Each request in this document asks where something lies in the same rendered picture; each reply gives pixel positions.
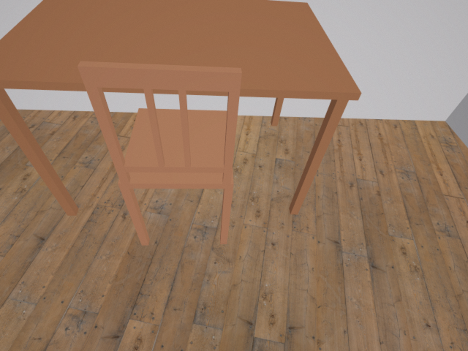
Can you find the chair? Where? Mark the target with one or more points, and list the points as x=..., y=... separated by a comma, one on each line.
x=169, y=148

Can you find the table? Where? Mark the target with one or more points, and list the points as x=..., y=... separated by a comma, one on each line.
x=280, y=46

